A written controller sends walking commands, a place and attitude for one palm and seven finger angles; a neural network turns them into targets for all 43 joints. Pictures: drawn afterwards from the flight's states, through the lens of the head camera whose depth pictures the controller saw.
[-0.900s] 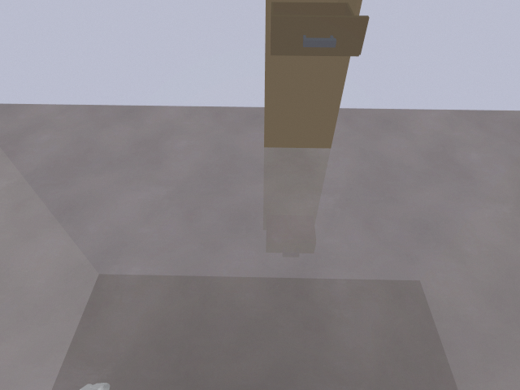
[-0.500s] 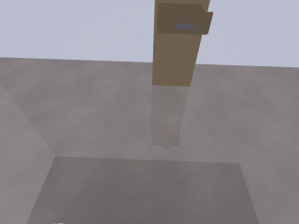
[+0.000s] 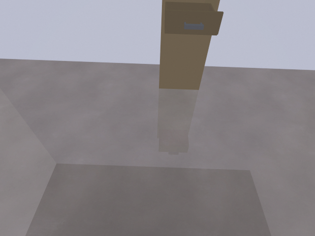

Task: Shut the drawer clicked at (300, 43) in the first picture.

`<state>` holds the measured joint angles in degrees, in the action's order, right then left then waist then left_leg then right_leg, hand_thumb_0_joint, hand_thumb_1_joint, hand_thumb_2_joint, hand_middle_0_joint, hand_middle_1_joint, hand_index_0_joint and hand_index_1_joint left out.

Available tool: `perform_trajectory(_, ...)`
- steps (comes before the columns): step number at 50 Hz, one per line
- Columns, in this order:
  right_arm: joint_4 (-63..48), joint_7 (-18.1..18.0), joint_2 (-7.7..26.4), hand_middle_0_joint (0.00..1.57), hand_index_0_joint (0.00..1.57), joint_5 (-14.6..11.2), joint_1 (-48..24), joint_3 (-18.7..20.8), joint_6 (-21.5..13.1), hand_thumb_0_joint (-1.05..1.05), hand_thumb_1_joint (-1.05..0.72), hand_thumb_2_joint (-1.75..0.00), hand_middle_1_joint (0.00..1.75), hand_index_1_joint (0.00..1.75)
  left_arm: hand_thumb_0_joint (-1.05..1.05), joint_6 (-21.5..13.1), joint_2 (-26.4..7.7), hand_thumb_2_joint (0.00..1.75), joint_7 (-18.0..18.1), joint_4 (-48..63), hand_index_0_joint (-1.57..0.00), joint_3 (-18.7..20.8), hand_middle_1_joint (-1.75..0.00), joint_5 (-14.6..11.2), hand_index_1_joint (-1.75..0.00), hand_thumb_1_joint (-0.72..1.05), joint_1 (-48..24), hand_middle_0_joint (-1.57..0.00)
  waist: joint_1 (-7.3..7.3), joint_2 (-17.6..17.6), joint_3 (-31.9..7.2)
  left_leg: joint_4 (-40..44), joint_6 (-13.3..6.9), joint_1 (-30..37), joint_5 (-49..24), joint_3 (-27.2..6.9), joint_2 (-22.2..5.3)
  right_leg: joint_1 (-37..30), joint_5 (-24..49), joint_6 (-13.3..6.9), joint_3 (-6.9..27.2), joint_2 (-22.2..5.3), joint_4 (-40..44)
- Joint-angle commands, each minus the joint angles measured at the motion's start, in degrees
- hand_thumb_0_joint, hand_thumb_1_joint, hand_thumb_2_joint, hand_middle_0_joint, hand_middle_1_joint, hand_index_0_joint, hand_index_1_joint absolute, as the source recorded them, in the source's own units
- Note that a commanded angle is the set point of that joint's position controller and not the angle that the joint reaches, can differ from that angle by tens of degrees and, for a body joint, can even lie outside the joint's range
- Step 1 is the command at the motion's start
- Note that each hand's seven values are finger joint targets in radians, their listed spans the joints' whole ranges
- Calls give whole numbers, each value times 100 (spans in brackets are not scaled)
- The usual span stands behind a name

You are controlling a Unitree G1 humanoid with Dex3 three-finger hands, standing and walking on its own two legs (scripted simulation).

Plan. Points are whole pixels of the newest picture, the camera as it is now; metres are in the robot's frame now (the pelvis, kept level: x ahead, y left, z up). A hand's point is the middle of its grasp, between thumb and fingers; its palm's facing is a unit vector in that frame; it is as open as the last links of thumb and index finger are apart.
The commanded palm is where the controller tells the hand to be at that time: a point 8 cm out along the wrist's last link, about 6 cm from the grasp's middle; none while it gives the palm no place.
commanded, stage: look at it before walking up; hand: left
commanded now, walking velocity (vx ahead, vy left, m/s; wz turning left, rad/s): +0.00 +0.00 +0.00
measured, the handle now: (193, 25) +1.33 -0.15 -0.02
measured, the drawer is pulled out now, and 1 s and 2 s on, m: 0.25 0.25 0.25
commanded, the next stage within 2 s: walk to a spot facing it in 0.54 s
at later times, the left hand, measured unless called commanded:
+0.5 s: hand out of the picture +0.06 +0.24 -0.16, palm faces -0.02 -0.95 -0.31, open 7.4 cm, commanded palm none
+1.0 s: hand out of the picture +0.08 +0.18 -0.18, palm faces -0.15 -0.97 -0.20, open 7.4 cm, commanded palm none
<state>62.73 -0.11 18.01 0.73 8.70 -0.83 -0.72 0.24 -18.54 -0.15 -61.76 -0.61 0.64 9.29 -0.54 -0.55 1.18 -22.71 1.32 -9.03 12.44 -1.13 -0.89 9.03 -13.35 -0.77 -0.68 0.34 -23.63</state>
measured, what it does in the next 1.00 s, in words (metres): shifts its weight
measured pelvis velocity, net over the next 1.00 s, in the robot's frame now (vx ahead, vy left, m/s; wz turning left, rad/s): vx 0.05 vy -0.02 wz -0.18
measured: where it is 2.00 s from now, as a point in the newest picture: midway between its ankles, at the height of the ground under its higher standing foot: (179, 211)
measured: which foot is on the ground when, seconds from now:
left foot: down 0.00-1.00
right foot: down 0.00-0.88, up 0.90-1.00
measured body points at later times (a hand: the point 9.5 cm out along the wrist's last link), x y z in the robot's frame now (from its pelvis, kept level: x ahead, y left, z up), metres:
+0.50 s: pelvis +0.00 +0.00 +0.00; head +0.00 +0.01 +0.45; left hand +0.06 +0.29 -0.14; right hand +0.08 -0.28 -0.13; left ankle +0.00 +0.14 -0.74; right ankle -0.01 -0.11 -0.74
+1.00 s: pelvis +0.05 -0.02 -0.01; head +0.07 -0.02 +0.44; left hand +0.08 +0.23 -0.16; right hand +0.01 -0.26 -0.17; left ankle +0.00 +0.14 -0.74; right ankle +0.03 -0.11 -0.72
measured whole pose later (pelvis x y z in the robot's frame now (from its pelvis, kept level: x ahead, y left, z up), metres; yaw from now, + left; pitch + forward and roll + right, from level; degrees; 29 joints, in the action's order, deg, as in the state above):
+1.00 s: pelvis +0.05 -0.02 -0.01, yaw -10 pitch +0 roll +1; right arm 60.7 -0.3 12.2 1.5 18.1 1.5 -2.7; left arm 2.4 -12.6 -2.7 -59.5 1.9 1.4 18.6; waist -0.6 -0.9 1.5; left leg -27.7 2.6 -5.6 21.6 8.3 -4.6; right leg 21.7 -27.0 -1.0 -2.5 -0.7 -46.8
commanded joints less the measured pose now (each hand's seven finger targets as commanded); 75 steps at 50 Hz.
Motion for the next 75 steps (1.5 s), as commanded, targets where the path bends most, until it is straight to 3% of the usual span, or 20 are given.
perform_trajectory(1, -353, -96, 1086, 20, 20, -4, -261, 255, -116, 0, -90, -90, 30, 30, 0, -152, -1102, 90, 81, 332, -20, 248, -30, -9, -30, 90, -186, -20, 15, 16, -183, 328, -255, -9, -741, -441, -551, 25, 555, -132, 685, -706, 489)
perform_trajectory(32, -253, -96, 1073, 20, 20, -19, -274, 250, -127, 0, -90, -90, 30, 30, 0, -168, -1086, 90, 86, 271, -20, 241, -30, -4, -30, 90, -131, -20, 17, 43, -226, 452, -239, 158, -895, -419, -585, -72, 857, -103, 684, -710, 555)
perform_trajectory(34, -121, -85, 473, 20, 20, 25, 65, 130, -47, 0, -90, -90, 30, 30, 0, -61, -510, 90, 94, 140, -20, 139, -30, -1, -30, 90, 226, -20, 15, -54, -223, 246, -145, 168, -204, -177, -539, 62, 74, -78, 775, -639, 535)
perform_trajectory(38, -254, -67, 541, 20, 20, 78, 333, 252, 17, 0, -90, -90, 30, 30, 0, 80, -578, 90, -26, 336, -20, 277, -30, 56, -30, 90, 425, -20, 5, -111, 466, 64, -215, -427, 1748, -44, -479, 795, -1928, -276, 1165, -468, 522)
perform_trajectory(41, -397, -79, 647, 20, 20, 73, 587, 372, -27, 0, -90, -90, 30, 30, 0, 60, -490, 90, -87, 567, -20, 357, -30, 68, -30, 90, 498, -20, 86, 126, 675, 131, -399, -297, 2274, -320, -749, 1445, -2133, -347, 1123, -211, -50)
perform_trajectory(43, -410, -108, 854, 20, 20, 64, 936, 484, -104, 0, -90, -90, 30, 30, 0, -5, -221, 90, -137, 769, -20, 371, -30, 55, -30, 90, 401, -20, 253, 910, 652, 798, -794, 311, 2490, -1190, -1502, 2192, -1546, -200, 432, 233, -1380)
perform_trajectory(44, -405, -126, 935, 20, 20, 43, 1091, 551, -171, 0, -90, -90, 30, 30, 0, -38, -91, 90, -157, 929, -20, 382, -30, 50, -30, 90, 133, -20, 342, 1265, 626, 1124, -1105, 683, 1993, -1543, -2051, 2659, -1432, -80, 6, 130, -2240)
perform_trajectory(45, -398, -125, 875, 20, 20, 37, 1269, 570, -223, 0, -90, -90, 30, 30, 0, -63, -126, 90, -178, 1075, -20, 398, -30, 63, -30, 90, -186, -20, 464, 1156, 671, 1169, -1291, 945, 1295, -1605, -2263, 3055, -1649, -32, 90, -122, -2701)
perform_trajectory(48, -422, -143, 653, 20, 20, 89, 1092, 563, -294, 0, -90, -90, 30, 30, 0, -124, 116, 90, -243, 1117, -20, 427, -30, 44, -30, 90, -75, -20, 227, 914, 492, 664, -1104, 966, -559, -520, -2166, 2680, -1535, -5, 0, -510, -2449)
perform_trajectory(50, -506, -133, 621, 20, 20, 100, 741, 563, -290, 0, -90, -90, 30, 30, 0, -125, 238, 90, -291, 957, -20, 451, -30, 38, -30, 90, 492, -20, -82, 823, 241, 108, -731, 221, -502, 280, -1808, 1306, -967, -45, -384, -351, -1536)
perform_trajectory(51, -535, -119, 613, 20, 20, 88, 597, 566, -278, 0, -90, -90, 30, 30, 0, -128, 234, 90, -291, 728, -20, 493, -30, 53, -30, 90, 1122, -20, -410, 617, 9, -717, -555, -243, -390, 675, -1549, 292, -305, -80, -666, -79, -1030)
perform_trajectory(52, -590, -73, 478, 20, 20, 34, 572, 538, -282, 0, -90, -90, 30, 30, 0, -180, -83, 90, -243, 450, -20, 576, -30, 78, -30, 90, 2002, -20, -785, -244, -364, -2131, -318, -960, -353, 1147, -1141, -931, -157, -191, -449, -63, -524)
perform_trajectory(53, -854, 4, 4, 20, 20, -31, 458, 424, -295, 0, -90, -90, 30, 30, 0, -286, -799, 90, -117, 279, -20, 738, -30, 109, -30, 90, 2705, -20, -995, -2203, -484, -4041, 29, -2691, 1744, 1411, -391, -1725, -890, -785, 2324, -1677, 511)
perform_trajectory(54, -1135, 5, 32, 20, 20, -3, 32, 418, -338, 0, -90, -90, 30, 30, 0, -295, -947, 90, -26, 303, -20, 750, -30, -9, -30, 90, 2831, -20, -968, -1968, -401, -4922, -23, -3339, 2127, 685, -283, -1624, -589, -1192, 3855, -2251, 1165)
perform_trajectory(56, -1120, 26, 8, 20, 20, 3, -329, 467, -339, 0, -90, -90, 30, 30, 0, -295, -619, 90, 34, 517, -20, 695, -30, -4, -30, 90, 2141, -20, -714, -710, 206, -5192, -52, -3460, 1196, 264, -736, -789, -900, -1333, 3283, -2035, 1111)
perform_trajectory(59, -908, 39, -155, 20, 20, 84, 115, 482, -224, 0, -90, -90, 30, 30, 0, -368, -177, 90, 50, 692, -20, 543, -30, 59, -30, 90, 1454, -20, -148, -162, 328, -4711, 82, -2895, 482, 225, -820, 113, 44, -1123, 2148, -1606, 1104)
perform_trajectory(61, -855, 62, -267, 20, 20, 83, 341, 490, -169, 0, -90, -90, 30, 30, 0, -424, -145, 90, 59, 661, -20, 548, -30, 74, -30, 90, 1457, -20, 2, -209, 189, -4450, 154, -2820, 221, 311, -759, 69, 689, -1041, 1646, -1359, 1040)
perform_trajectory(69, -1444, 154, -364, 20, 20, 55, -698, 463, -183, 0, -90, -90, 30, 30, 0, -496, -36, 90, 110, 482, -20, 499, -30, 77, -30, 90, 1836, -20, -222, -474, 346, -3120, 222, -3297, -330, 391, -633, -580, 1694, -1024, 1467, -1153, 978)
perform_trajectory(73, -1609, 175, -458, 20, 20, 22, -1018, 413, -262, 0, -90, -90, 30, 30, 0, -447, -78, 90, 148, 466, -20, 510, -30, 100, -30, 90, 1834, -20, -315, -642, 369, -1928, 76, -2398, -140, 557, -395, -581, 2461, -862, 1391, -1103, 704)
perform_trajectory(75, -1459, 116, -344, 20, 20, 16, -424, 451, -322, 0, -90, -90, 30, 30, 0, -441, -182, 90, 154, 489, -20, 561, -30, 101, -30, 90, 1615, -20, -8, -592, 52, -1269, -36, -1302, 5, 671, -167, -473, 3099, -775, 1315, -1041, 110)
